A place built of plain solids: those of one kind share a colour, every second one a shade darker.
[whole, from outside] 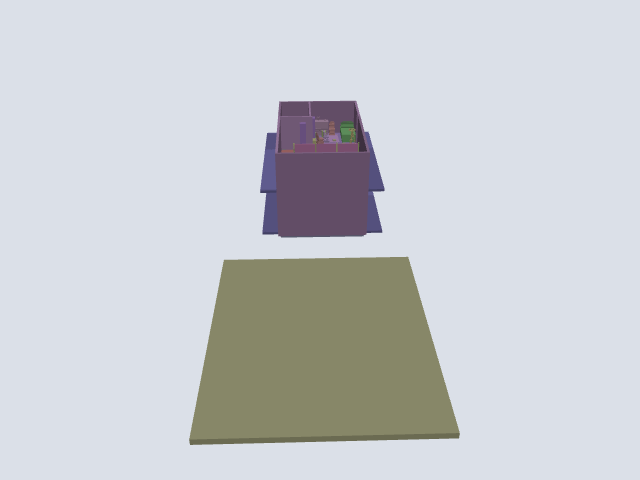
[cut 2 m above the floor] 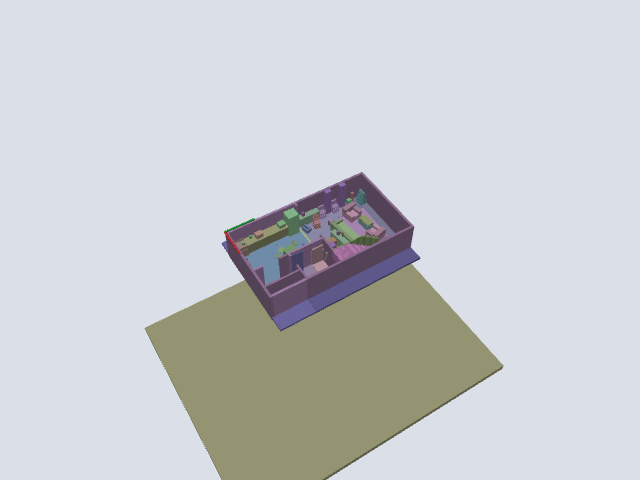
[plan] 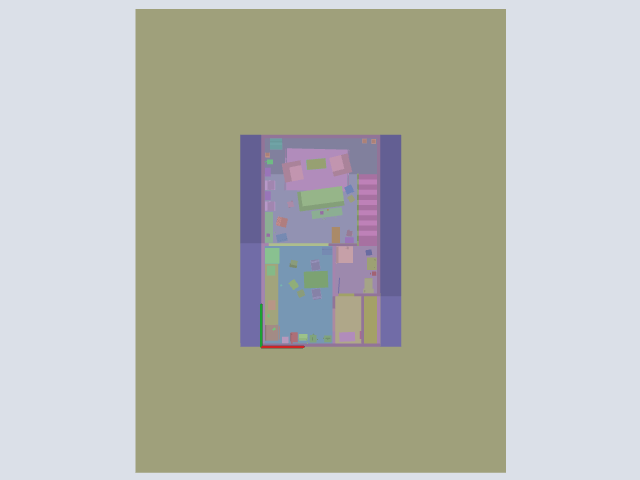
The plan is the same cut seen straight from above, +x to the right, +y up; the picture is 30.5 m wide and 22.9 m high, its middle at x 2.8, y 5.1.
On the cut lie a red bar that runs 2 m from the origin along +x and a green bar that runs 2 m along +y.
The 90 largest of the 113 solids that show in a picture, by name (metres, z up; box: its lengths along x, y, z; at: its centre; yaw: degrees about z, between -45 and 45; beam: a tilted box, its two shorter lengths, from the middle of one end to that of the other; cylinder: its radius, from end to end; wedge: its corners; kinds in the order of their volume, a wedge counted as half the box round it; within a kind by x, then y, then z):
{
 "under_1": {"box": [17.68, 22.12, 0.5], "at": [2.84, 5.06, -12.21]},
 "wall_1": {"box": [0.16, 3.18, 2.42], "at": [0.08, 1.75, 4.15]},
 "wall_2": {"box": [0.16, 4.65, 2.94], "at": [0.08, 2.48, 1.17]},
 "wall_3": {"box": [0.16, 6.49, 2.42], "at": [0.08, 6.71, 4.15]},
 "wall_4": {"box": [0.16, 5.02, 2.94], "at": [0.08, 7.45, 1.17]},
 "wall_5": {"box": [0.26, 0.13, 2.42], "at": [0.13, 3.4, 4.15]},
 "wall_6": {"box": [5.68, 0.16, 5.66], "at": [2.84, 0.08, 2.53]},
 "wall_7": {"box": [5.68, 0.16, 5.66], "at": [2.84, 10.04, 2.53]},
 "wall_8": {"box": [0.13, 0.58, 2.94], "at": [3.46, 0.45, 1.17]},
 "wall_9": {"box": [0.13, 0.58, 2.94], "at": [3.46, 2.13, 1.17]},
 "wall_10": {"box": [0.13, 2.26, 2.94], "at": [3.46, 3.68, 1.17]},
 "wall_11": {"box": [0.28, 0.13, 2.94], "at": [3.54, 2.48, 1.17]},
 "wall_12": {"box": [1.45, 0.13, 2.94], "at": [3.92, 4.88, 1.17]},
 "wall_13": {"box": [2.38, 0.13, 2.42], "at": [4.49, 3.4, 4.15]},
 "wall_14": {"box": [0.13, 2.26, 2.94], "at": [4.83, 1.29, 1.17]},
 "wall_15": {"box": [1.25, 0.13, 2.94], "at": [5.05, 2.48, 1.17]},
 "wall_16": {"box": [0.16, 2.26, 2.94], "at": [5.6, 1.29, 1.17]},
 "wall_17": {"box": [0.16, 3.18, 2.42], "at": [5.6, 1.75, 4.15]},
 "wall_18": {"box": [0.16, 7.41, 2.94], "at": [5.6, 6.25, 1.17]},
 "wall_19": {"box": [0.16, 6.49, 2.42], "at": [5.6, 6.71, 4.15]},
 "stair_1": {"box": [0.87, 0.24, 3.04], "at": [5.09, 4.93, 1.22]},
 "stair_2": {"box": [0.87, 0.49, 2.85], "at": [5.09, 5.05, 1.12]},
 "stair_3": {"box": [0.87, 0.73, 2.65], "at": [5.09, 5.18, 1.03]},
 "stair_4": {"box": [0.87, 0.98, 2.46], "at": [5.09, 5.3, 0.93]},
 "stair_5": {"box": [0.87, 1.22, 2.26], "at": [5.09, 5.42, 0.83]},
 "stair_6": {"box": [0.87, 1.47, 2.06], "at": [5.09, 5.54, 0.73]},
 "stair_7": {"box": [0.87, 1.71, 1.87], "at": [5.09, 5.67, 0.63]},
 "stair_8": {"box": [0.87, 1.96, 1.67], "at": [5.09, 5.79, 0.54]},
 "stair_9": {"box": [0.87, 2.2, 1.48], "at": [5.09, 5.91, 0.44]},
 "stair_10": {"box": [0.87, 2.45, 1.28], "at": [5.09, 6.03, 0.34]},
 "stair_11": {"box": [0.87, 2.69, 1.08], "at": [5.09, 6.16, 0.24]},
 "stair_12": {"box": [0.87, 2.94, 0.89], "at": [5.09, 6.28, 0.14]},
 "stair_13": {"box": [0.87, 3.18, 0.69], "at": [5.09, 6.4, 0.05]},
 "stair_14": {"box": [0.87, 3.43, 0.5], "at": [5.09, 6.52, -0.05]},
 "floor_living_1": {"box": [4.49, 3.3, 0.5], "at": [2.4, 6.59, -0.25]},
 "floor_living_2": {"box": [5.36, 1.72, 0.5], "at": [2.84, 9.1, -0.25]},
 "floor_kitchen_1": {"box": [3.24, 4.65, 0.5], "at": [1.78, 2.48, -0.25]},
 "upper_floor_next_1": {"box": [1.0, 3.18, 0.16], "at": [-0.5, 1.75, 2.86]},
 "upper_floor_next_2": {"box": [1.0, 4.65, 0.16], "at": [-0.5, 2.48, -0.08]},
 "upper_floor_next_3": {"box": [1.0, 6.49, 0.16], "at": [-0.5, 6.71, 2.86]},
 "upper_floor_next_4": {"box": [1.0, 5.02, 0.16], "at": [-0.5, 7.45, -0.08]},
 "upper_floor_next_5": {"box": [1.0, 2.26, 0.16], "at": [6.18, 1.29, -0.08]},
 "upper_floor_next_6": {"box": [1.0, 3.18, 0.16], "at": [6.18, 1.75, 2.86]},
 "upper_floor_next_7": {"box": [1.0, 7.41, 0.16], "at": [6.18, 6.25, -0.08]},
 "upper_floor_next_8": {"box": [1.0, 6.49, 0.16], "at": [6.18, 6.71, 2.86]},
 "floor_shower_1": {"box": [1.99, 2.26, 0.5], "at": [4.53, 3.68, -0.25]},
 "upper_floor_sleeping_1": {"box": [3.24, 3.18, 0.16], "at": [1.78, 1.75, 2.86]},
 "counter_run_1": {"box": [0.61, 2.91, 0.78], "at": [0.47, 2.5, 0.49]},
 "counter_run_2": {"box": [0.64, 2.91, 0.038], "at": [0.49, 2.5, 0.9]},
 "floor_hall_1": {"box": [1.24, 2.26, 0.5], "at": [4.15, 1.29, -0.25]},
 "billy_1": {"box": [0.28, 0.42, 2.02], "at": [0.31, 7.22, 1.01]},
 "billy_2": {"box": [0.28, 0.42, 2.02], "at": [0.31, 8.34, 1.01]},
 "billy_3": {"box": [0.28, 0.42, 2.02], "at": [3.25, 2.48, 3.95]},
 "billy_4": {"box": [0.42, 0.28, 2.02], "at": [3.98, 3.62, 3.95]},
 "billy_5": {"box": [0.42, 0.28, 2.02], "at": [4.2, 5.09, 1.01]},
 "child_bed_1": {"box": [0.96, 0.55, 0.2], "at": [0.66, 0.47, 3.52]},
 "child_bed_2": {"box": [1.06, 2.06, 0.4], "at": [0.66, 1.17, 3.32]},
 "armchair_club_1": {"box": [0.33, 0.92, 0.38], "at": [1.21, 8.32, 0.61], "yaw": 10.7},
 "armchair_club_2": {"box": [0.87, 0.24, 0.18], "at": [1.46, 8.71, 0.51], "yaw": 10.7},
 "armchair_club_3": {"box": [0.9, 0.92, 0.35], "at": [1.5, 8.37, 0.24], "yaw": 10.7},
 "armchair_club_4": {"box": [0.87, 0.24, 0.18], "at": [1.58, 8.04, 0.51], "yaw": 10.7},
 "armchair_club_5": {"box": [0.87, 0.24, 0.18], "at": [3.69, 9.0, 0.51], "yaw": 14.0},
 "armchair_club_6": {"box": [0.9, 0.92, 0.35], "at": [3.78, 8.68, 0.24], "yaw": 14.0},
 "armchair_club_7": {"box": [0.33, 0.92, 0.38], "at": [4.07, 8.75, 0.61], "yaw": 14.0},
 "fridge_1": {"box": [0.7, 0.75, 1.72], "at": [0.52, 4.34, 0.86]},
 "sofa_1": {"box": [2.16, 0.93, 0.34], "at": [2.84, 7.07, 0.28], "yaw": 7.6},
 "sofa_2": {"box": [2.16, 0.23, 0.39], "at": [2.89, 6.71, 0.65], "yaw": 7.6},
 "cube_shelf_1": {"box": [0.39, 1.46, 0.76], "at": [0.36, 5.7, 0.38]},
 "cube_shelf_2": {"box": [1.46, 0.39, 0.76], "at": [3.13, 6.38, 0.38], "yaw": 7.6},
 "floor_coats_1": {"box": [0.62, 2.26, 0.5], "at": [5.21, 1.29, -0.25]},
 "chest_drawers_1": {"box": [1.28, 0.5, 1.04], "at": [2.72, 0.42, 3.46]},
 "rug_1": {"box": [0.8, 1.6, 0.08], "at": [1.76, 1.33, 2.91], "yaw": 3.0},
 "rug_2": {"box": [2.9, 2.0, 0.08], "at": [2.66, 8.44, -0.03], "yaw": -1.3},
 "range_cooker_1": {"box": [0.65, 0.76, 0.94], "at": [0.49, 0.67, 0.47]},
 "flat_shelf_1": {"box": [0.39, 0.76, 1.46], "at": [3.56, 5.34, 0.73]},
 "stair_guard_1": {"box": [4.49, 0.08, 0.98], "at": [2.4, 4.9, 3.43]},
 "trunk_1": {"box": [0.95, 0.5, 0.42], "at": [2.62, 8.72, 0.21], "yaw": 5.1},
 "shower_1": {"box": [0.11, 0.78, 1.46], "at": [3.63, 4.39, 0.82]},
 "shower_2": {"box": [0.8, 0.8, 0.1], "at": [3.98, 4.4, 0.0]},
 "floor_gap_kitchen_living_1": {"box": [2.84, 0.13, 0.5], "at": [1.78, 4.88, -0.25]},
 "recycling_tote_1": {"box": [0.5, 0.37, 0.29], "at": [0.98, 5.2, 0.14], "yaw": 12.5},
 "recycling_tote_2": {"box": [0.5, 0.37, 0.29], "at": [3.14, 4.57, 0.14]},
 "laundry_basket_1": {"box": [0.37, 0.37, 0.6], "at": [4.19, 7.51, 0.3], "yaw": 23.5},
 "leaf_shower_door_1": {"box": [0.05, 0.75, 2.09], "at": [3.71, 2.92, 1.05], "yaw": -4.0},
 "floor_gap_hall_kitchen_1": {"box": [0.13, 1.1, 0.5], "at": [3.46, 1.29, -0.25]},
 "kitchen_bin_1": {"box": [0.31, 0.31, 0.65], "at": [1.14, 0.33, 0.33]},
 "dish_rack_1": {"box": [0.35, 0.47, 0.34], "at": [0.5, 2.0, 1.08]},
 "microwave_1": {"box": [0.4, 0.47, 0.28], "at": [0.47, 3.63, 1.05], "yaw": -0.1},
 "recycling_crate_1": {"box": [0.36, 0.48, 0.28], "at": [1.57, 0.46, 0.14]},
 "trunk_set_1": {"box": [0.92, 0.48, 0.1], "at": [2.62, 8.72, 0.47], "yaw": 5.1}
}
